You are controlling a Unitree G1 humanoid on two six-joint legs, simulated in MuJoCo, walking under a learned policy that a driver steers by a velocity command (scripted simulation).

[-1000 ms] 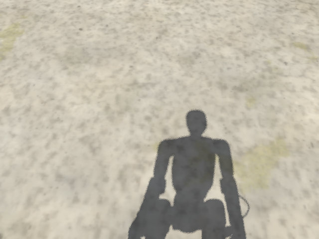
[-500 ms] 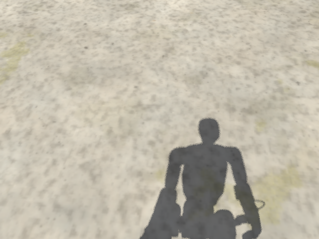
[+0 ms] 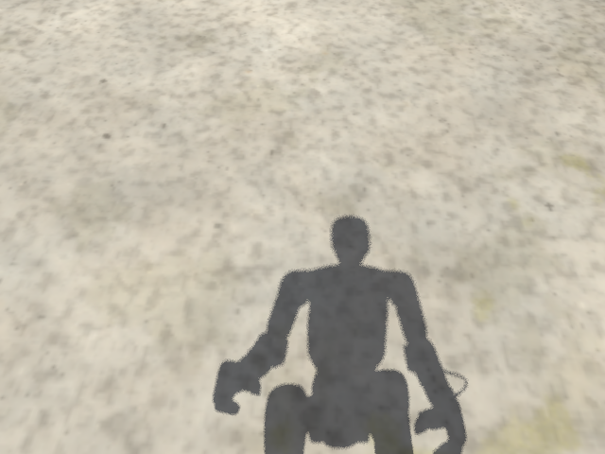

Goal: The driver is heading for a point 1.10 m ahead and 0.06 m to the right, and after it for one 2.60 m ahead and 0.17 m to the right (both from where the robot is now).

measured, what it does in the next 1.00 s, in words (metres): walks ahead: right foot, then left foot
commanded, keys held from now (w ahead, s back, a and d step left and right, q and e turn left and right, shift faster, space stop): w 1.00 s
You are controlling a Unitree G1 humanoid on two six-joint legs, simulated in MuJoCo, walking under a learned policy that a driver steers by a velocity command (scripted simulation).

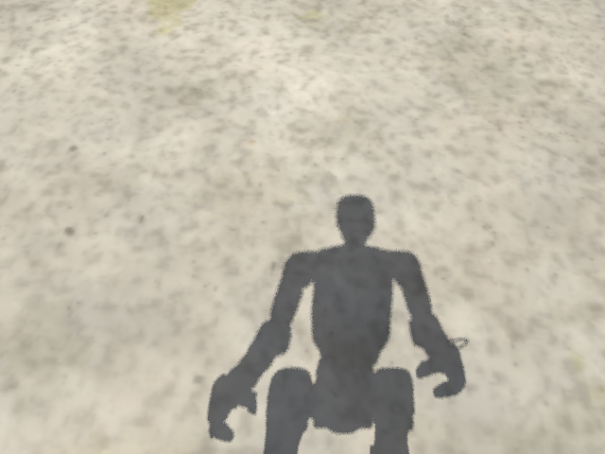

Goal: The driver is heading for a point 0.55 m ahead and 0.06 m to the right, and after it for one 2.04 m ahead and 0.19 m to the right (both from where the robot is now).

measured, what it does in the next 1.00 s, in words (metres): walks ahead: right foot, then left foot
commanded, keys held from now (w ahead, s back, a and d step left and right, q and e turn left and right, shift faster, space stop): w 0.56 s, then no key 0.44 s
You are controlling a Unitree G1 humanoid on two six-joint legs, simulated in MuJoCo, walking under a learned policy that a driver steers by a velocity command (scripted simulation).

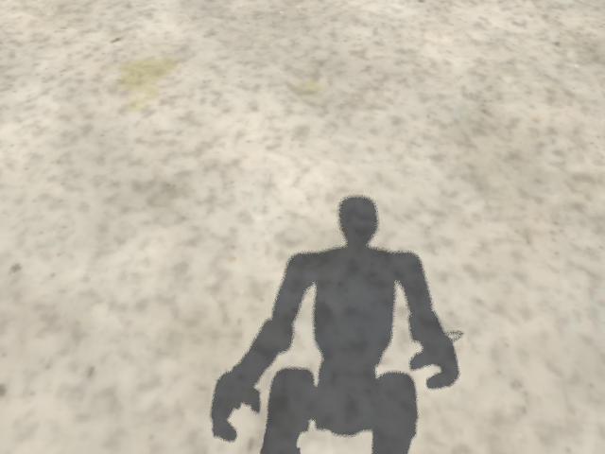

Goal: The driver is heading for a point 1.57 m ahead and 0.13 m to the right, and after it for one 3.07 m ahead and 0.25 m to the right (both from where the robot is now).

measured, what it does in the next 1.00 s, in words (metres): steps on the spot: right foot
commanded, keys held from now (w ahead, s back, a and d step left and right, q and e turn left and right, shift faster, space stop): no key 1.00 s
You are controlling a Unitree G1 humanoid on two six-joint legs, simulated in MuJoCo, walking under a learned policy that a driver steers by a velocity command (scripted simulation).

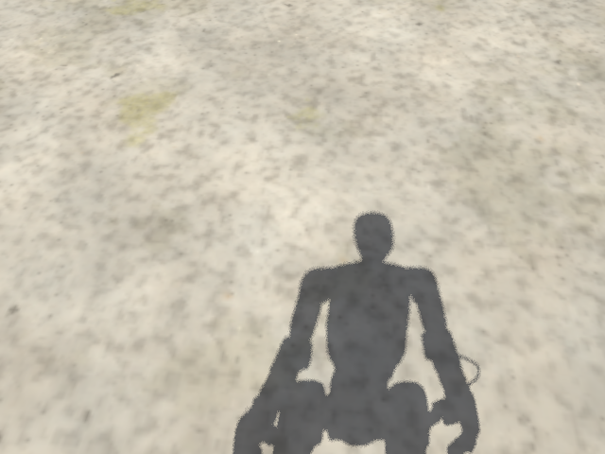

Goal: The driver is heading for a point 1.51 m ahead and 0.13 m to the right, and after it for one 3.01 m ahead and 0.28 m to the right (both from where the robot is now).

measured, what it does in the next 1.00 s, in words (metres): stands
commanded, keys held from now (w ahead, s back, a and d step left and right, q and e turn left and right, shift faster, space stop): no key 0.90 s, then w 0.10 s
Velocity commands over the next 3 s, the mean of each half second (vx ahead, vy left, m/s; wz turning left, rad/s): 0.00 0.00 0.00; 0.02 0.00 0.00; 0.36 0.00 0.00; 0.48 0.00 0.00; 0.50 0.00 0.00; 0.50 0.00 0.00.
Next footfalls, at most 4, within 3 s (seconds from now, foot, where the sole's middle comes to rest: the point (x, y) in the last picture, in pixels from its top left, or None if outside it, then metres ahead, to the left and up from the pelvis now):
1.66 right None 0.50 -0.10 -0.77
2.22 left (261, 331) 0.81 0.14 -0.77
2.78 right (350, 234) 1.13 -0.10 -0.77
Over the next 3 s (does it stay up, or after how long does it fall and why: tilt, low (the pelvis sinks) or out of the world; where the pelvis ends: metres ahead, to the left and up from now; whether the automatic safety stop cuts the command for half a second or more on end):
stays up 1.07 -0.02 0.01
